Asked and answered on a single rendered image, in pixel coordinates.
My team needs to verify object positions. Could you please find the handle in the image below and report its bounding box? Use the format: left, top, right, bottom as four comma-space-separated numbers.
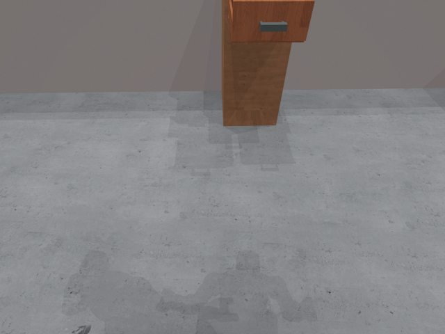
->
259, 21, 288, 32

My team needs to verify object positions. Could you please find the cabinet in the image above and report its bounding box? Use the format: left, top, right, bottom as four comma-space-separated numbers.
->
222, 0, 292, 126

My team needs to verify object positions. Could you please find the drawer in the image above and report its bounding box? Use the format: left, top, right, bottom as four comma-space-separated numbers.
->
228, 0, 315, 43

